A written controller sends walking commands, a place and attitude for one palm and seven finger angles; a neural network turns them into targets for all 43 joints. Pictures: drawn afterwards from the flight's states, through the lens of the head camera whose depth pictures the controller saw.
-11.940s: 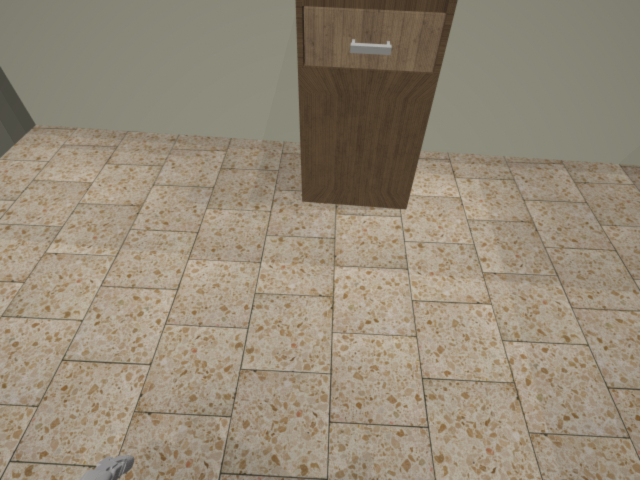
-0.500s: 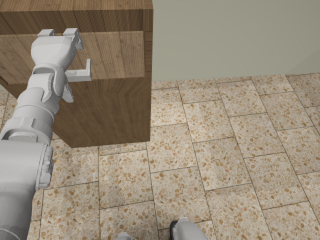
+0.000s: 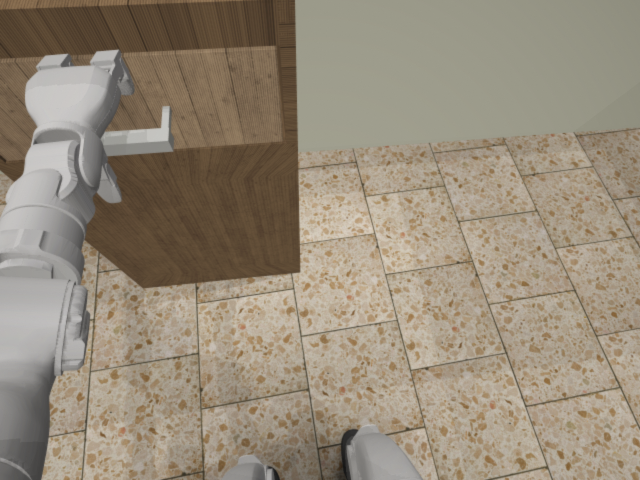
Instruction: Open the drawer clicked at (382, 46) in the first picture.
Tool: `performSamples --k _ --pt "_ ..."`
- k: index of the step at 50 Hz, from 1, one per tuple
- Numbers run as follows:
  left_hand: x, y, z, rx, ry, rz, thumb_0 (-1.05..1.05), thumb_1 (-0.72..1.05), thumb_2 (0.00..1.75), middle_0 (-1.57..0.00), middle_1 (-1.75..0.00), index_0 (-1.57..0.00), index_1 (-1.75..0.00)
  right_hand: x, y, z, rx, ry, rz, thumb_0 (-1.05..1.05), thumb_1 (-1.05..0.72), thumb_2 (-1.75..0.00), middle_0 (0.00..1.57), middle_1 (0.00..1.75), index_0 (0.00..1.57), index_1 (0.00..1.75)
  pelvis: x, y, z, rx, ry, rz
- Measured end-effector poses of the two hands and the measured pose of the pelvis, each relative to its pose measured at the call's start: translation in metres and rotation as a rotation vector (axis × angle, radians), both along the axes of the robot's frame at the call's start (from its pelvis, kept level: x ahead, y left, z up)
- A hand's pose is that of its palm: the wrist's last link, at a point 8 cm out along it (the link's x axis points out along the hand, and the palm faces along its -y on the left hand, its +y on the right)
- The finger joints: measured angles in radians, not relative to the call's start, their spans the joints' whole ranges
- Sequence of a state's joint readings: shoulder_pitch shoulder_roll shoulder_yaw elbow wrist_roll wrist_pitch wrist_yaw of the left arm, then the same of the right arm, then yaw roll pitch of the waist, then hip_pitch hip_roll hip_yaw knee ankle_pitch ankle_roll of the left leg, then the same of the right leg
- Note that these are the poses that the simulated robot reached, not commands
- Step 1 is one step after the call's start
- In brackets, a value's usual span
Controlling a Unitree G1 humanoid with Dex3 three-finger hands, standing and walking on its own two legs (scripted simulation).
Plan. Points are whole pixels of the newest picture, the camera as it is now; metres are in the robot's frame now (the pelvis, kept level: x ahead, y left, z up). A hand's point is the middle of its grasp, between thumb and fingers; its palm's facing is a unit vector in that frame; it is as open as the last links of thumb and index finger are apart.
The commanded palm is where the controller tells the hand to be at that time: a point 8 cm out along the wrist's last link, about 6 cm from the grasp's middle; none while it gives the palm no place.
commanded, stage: move the hooked fingers above the handle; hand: left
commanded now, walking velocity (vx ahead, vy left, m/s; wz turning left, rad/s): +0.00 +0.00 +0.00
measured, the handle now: (124, 129) +0.59 +0.21 +0.01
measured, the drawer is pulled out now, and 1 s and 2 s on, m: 0.00 0.00 0.00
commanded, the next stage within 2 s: none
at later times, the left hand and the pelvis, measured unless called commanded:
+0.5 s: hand (88, 146) +0.53 +0.23 +0.05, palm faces -0.13 +0.06 -0.99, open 13.8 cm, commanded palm +0.52 +0.21 +0.11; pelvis +0.00 +0.00 +0.01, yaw -1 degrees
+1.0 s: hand (98, 158) +0.51 +0.22 +0.04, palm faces -0.17 +0.00 -0.99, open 13.7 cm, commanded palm +0.51 +0.22 +0.11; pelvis +0.00 +0.00 +0.01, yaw -1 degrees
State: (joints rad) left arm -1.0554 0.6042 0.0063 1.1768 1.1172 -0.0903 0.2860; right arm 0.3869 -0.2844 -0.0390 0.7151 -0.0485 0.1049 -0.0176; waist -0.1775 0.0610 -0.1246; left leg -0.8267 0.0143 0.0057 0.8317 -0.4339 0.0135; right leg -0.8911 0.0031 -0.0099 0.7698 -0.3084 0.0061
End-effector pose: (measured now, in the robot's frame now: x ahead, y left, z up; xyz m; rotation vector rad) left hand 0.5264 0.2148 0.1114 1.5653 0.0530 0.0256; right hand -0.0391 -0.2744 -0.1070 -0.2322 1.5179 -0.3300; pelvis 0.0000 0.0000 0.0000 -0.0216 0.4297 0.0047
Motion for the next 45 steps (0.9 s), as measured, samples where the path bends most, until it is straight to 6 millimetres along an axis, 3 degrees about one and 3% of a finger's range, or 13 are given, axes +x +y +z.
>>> performSamples --k 5,10,15,20,26,29,35,41,45 --pt "-0.005 0.005 -0.008 0.031 0.083 0.057 0.0 -0.48 0.3 -0.31 -1.2 -0.32 -1.2 0.002 0.003 0.001 0.02 -0.002 -0.016 0.0 -0.91 -0.89 0.2 0.3 0.2 0.3 0.002 0.001 0.004 -0.003 -0.008 -0.004" --pt "-0.011 -0.018 -0.01 -0.022 0.136 -0.053 0.0 -0.48 0.3 -0.32 -1.2 -0.32 -1.2 0.01 0.006 0.006 0.013 -0.029 -0.018 0.0 -0.91 -0.89 0.2 0.3 0.2 0.3 0.006 0.002 0.01 -0.004 -0.033 0.002" --pt "-0.008 -0.037 0.006 -0.058 0.018 -0.14 0.0 -0.49 0.3 -0.32 -1.2 -0.32 -1.2 0.02 0.007 0.004 0.007 -0.063 0.001 0.0 -0.9 -0.89 0.2 0.3 0.2 0.3 0.008 0.002 0.008 -0.002 -0.037 0.003" --pt "-0.001 -0.017 0.011 0.006 -0.04 0.005 0.0 -0.49 0.3 -0.32 -1.2 -0.32 -1.2 0.027 0.007 -0.005 0.035 -0.081 0.007 0.0 -0.9 -0.89 0.2 0.3 0.2 0.3 0.005 0.002 0.005 0.004 -0.025 -0.012" --pt "-0.012 0.01 -0.01 0.066 0.146 0.124 0.0 -0.48 0.3 -0.31 -1.2 -0.32 -1.2 0.031 0.01 -0.007 0.056 -0.082 -0.006 0.0 -0.91 -0.89 0.2 0.3 0.2 0.3 0.005 0.002 0.009 0.007 -0.034 -0.016" --pt "-0.017 0.004 -0.017 0.021 0.209 0.045 0.0 -0.48 0.3 -0.31 -1.2 -0.31 -1.2 0.031 0.008 -0.001 0.031 -0.074 0.003 0.0 -0.91 -0.89 0.2 0.3 0.21 0.3 0.006 0.001 0.011 0.006 -0.044 -0.002" --pt "-0.011 -0.026 0.006 -0.052 0.043 -0.179 0.0 -0.48 0.3 -0.32 -1.2 -0.31 -1.2 0.03 -0.002 0.007 -0.033 -0.065 0.034 0.0 -0.9 -0.89 0.2 0.3 0.21 0.3 0.009 0.001 0.007 -0.003 -0.033 0.02" --pt "0.001 -0.019 0.015 -0.049 -0.092 -0.06 0.0 -0.49 0.3 -0.34 -1.22 -0.32 -1.21 0.025 -0.004 0.0 -0.011 -0.059 0.028 0.0 -0.91 -0.89 0.2 0.3 0.2 0.3 0.006 0.003 0.001 -0.002 -0.012 -0.001" --pt "-0.005 -0.013 0.004 0.038 -0.004 0.044 0.0 -0.48 0.3 -0.34 -1.23 -0.33 -1.23 0.023 0.003 -0.006 0.033 -0.068 -0.001 0.0 -0.91 -0.89 0.2 0.3 0.2 0.3 0.003 0.005 0.004 0.003 -0.02 -0.022"
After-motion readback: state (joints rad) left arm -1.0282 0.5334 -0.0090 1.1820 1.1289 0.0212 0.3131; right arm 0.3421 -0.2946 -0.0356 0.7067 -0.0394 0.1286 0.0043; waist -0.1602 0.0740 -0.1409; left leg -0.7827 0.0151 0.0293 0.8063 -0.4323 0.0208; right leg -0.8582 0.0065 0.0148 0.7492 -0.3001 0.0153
